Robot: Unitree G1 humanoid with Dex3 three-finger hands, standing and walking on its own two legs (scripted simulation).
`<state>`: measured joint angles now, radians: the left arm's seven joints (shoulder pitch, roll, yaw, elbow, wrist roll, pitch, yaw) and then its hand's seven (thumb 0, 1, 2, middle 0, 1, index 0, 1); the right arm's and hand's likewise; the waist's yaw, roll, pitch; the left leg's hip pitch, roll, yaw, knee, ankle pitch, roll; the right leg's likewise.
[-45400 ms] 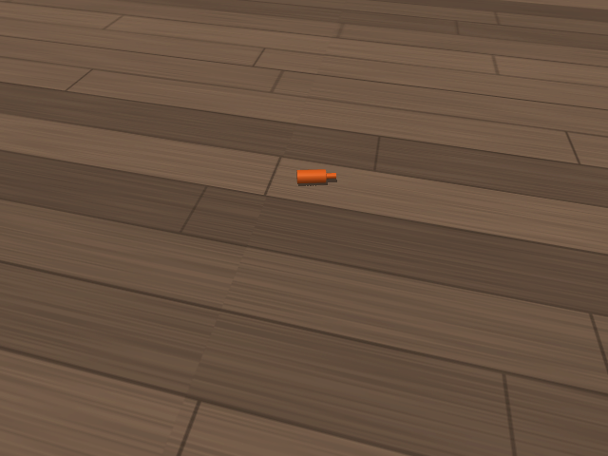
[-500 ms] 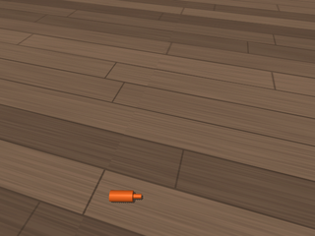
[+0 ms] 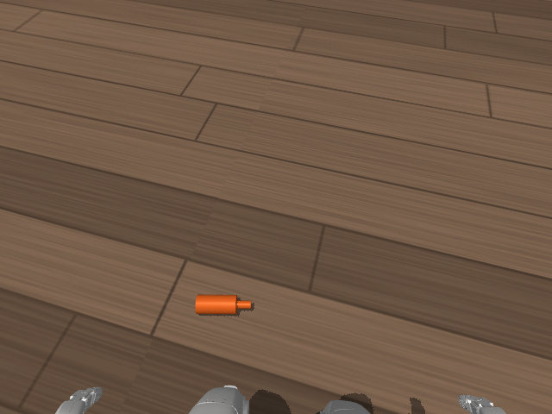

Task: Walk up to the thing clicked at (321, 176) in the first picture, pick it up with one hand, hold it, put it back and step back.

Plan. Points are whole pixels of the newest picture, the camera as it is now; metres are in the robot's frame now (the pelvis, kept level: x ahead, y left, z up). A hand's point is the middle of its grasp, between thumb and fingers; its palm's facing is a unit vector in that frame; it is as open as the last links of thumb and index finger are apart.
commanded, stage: step back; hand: left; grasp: from above
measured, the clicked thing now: (224, 304) +0.48 +0.18 -0.73
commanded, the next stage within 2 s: none
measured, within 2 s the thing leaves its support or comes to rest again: neither
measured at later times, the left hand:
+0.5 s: hand out of the picture +0.04 +0.27 -0.16, palm faces -0.10 -0.91 -0.40, open 7.4 cm
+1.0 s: hand out of the picture -0.09 +0.31 -0.15, palm faces -0.01 -0.92 -0.38, open 7.4 cm
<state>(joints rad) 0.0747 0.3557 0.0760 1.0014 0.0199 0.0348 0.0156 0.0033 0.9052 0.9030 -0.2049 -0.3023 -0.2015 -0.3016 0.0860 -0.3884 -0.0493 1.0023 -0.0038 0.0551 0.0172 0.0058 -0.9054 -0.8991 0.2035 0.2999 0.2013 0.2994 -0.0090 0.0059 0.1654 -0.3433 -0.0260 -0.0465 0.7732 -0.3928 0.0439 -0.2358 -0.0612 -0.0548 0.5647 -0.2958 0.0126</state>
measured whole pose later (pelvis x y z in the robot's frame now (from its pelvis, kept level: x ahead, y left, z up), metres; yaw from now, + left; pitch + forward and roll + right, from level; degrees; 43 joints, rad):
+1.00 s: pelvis -0.21 +0.04 +0.00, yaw -2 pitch -3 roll -1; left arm 0.15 0.40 0.09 0.82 0.01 0.06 0.02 0.00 0.91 0.90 -0.20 -0.30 -0.20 -0.30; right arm 0.14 -0.35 -0.03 0.85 -0.03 0.03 0.00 0.01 -0.90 -0.90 0.21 0.30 0.21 0.30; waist 0.00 -0.04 0.18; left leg -0.31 0.01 -0.02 0.60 -0.25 0.02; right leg -0.47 0.12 0.14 1.21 -0.52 0.00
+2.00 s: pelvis -0.58 -0.01 -0.01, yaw -4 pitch -3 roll +0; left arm 0.23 0.36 0.07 0.91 0.04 0.03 0.01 0.00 0.91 0.90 -0.20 -0.30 -0.20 -0.30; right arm 0.08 -0.40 -0.06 0.83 -0.02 0.08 -0.01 0.01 -0.90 -0.90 0.20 0.30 0.20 0.30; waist 0.04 0.05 0.16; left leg -0.51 -0.01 -0.10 0.85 -0.42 0.00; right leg -0.25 0.03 0.01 0.69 -0.39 -0.03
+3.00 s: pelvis -0.59 +0.02 +0.00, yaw +0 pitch -3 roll -1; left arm 0.17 0.38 0.04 1.04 0.01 -0.02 0.01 0.00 0.91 0.90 -0.20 -0.30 -0.20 -0.30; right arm 0.09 -0.32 -0.02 1.02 -0.02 0.00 0.02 0.01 -0.90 -0.90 0.20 0.30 0.20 0.30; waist 0.02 -0.01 0.09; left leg -0.28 0.05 0.04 0.61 -0.28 -0.01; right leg -0.22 -0.01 0.01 0.58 -0.32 0.02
